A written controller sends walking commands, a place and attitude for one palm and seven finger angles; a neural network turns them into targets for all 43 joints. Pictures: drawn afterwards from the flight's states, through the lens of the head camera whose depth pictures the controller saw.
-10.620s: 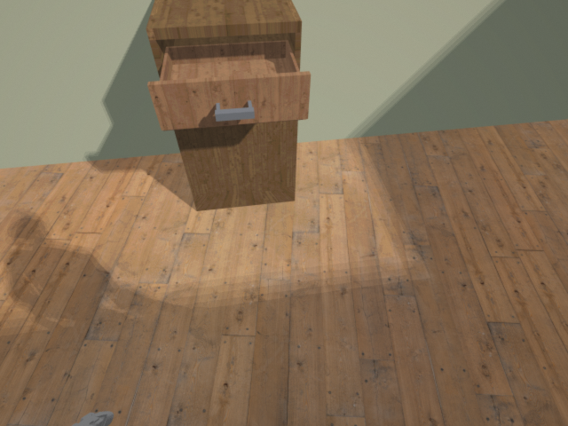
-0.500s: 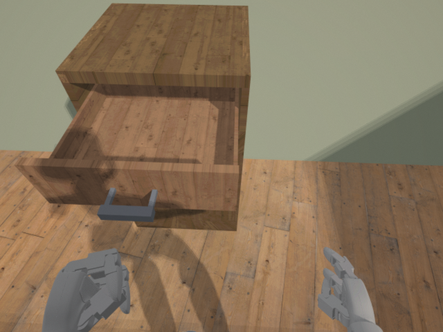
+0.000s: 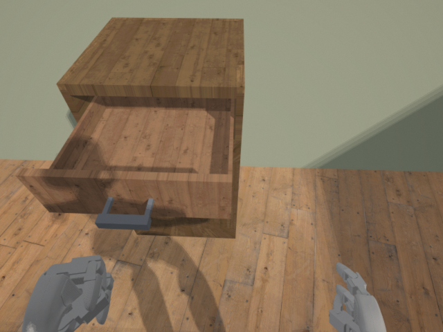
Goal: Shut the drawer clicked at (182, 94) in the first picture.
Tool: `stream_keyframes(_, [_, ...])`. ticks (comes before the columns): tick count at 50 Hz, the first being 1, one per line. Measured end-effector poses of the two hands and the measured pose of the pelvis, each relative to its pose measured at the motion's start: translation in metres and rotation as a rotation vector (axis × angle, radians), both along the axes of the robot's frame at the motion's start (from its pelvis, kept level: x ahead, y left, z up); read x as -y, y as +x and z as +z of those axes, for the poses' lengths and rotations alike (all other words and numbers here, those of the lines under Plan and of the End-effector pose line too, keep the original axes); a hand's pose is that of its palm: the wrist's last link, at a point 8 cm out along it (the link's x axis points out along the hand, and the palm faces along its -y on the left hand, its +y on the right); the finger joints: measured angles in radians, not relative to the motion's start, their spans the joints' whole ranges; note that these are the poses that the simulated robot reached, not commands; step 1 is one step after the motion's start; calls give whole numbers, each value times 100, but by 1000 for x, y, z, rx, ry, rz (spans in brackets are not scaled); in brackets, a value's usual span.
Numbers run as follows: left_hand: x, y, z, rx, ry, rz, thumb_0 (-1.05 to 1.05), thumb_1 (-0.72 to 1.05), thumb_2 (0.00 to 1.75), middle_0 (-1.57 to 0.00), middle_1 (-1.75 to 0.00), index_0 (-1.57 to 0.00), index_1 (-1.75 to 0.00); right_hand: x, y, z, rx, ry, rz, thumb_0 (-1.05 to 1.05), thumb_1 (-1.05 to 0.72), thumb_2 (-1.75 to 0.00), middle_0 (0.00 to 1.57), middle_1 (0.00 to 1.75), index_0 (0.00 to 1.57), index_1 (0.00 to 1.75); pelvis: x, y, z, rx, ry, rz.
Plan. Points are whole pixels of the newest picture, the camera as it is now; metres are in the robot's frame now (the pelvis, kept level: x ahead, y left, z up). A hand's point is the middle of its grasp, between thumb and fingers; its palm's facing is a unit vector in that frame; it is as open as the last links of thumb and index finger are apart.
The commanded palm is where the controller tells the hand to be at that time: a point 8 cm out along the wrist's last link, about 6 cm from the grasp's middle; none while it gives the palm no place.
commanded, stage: raise the hand and make a fist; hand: left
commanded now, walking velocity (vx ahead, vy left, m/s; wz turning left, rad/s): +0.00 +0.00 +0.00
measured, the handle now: (126, 212) +0.35 +0.23 -0.01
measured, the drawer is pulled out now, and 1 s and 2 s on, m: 0.27 0.27 0.27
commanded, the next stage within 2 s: bring the fist close to the handle in 0.12 s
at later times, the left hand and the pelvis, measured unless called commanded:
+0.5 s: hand (108, 296) +0.16 +0.18 +0.07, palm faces +0.05 -1.00 -0.06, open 3.3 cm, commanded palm +0.13 +0.24 +0.07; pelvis -0.01 +0.00 -0.01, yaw +0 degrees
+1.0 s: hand (130, 275) +0.21 +0.17 +0.02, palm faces +0.02 -1.00 -0.05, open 3.3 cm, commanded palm +0.19 +0.24 +0.02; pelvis -0.02 +0.00 -0.03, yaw -1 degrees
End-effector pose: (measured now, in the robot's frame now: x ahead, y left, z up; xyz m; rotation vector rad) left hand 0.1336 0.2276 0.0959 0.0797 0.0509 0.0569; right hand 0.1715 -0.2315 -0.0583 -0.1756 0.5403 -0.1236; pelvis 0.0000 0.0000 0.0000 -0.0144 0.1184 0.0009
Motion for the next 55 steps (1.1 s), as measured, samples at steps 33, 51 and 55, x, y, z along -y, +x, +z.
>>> stream_keyframes(33, [-4, 24, -39, 0, -27, -19, 2, 90, 90, -140, -160, -140, -159, -3, -17, -20, -64, -21, 19, 1, -90, -90, 20, 30, 20, 30, -1, -14, -12, -48, 0, 2])
stream_keyframes(51, [0, 56, -75, 4, -26, -33, 2, 90, 90, -140, -160, -139, -159, 1, -28, -49, -150, -32, 6, 1, -90, -90, 20, 30, 20, 30, -4, -16, -32, -129, 2, -10])
stream_keyframes(55, [0, 62, -83, 10, -28, -34, 2, 90, 90, -140, -160, -139, -159, 0, -27, -55, -159, -33, 13, 1, -90, -90, 20, 30, 20, 30, -3, -17, -38, -146, 2, -10])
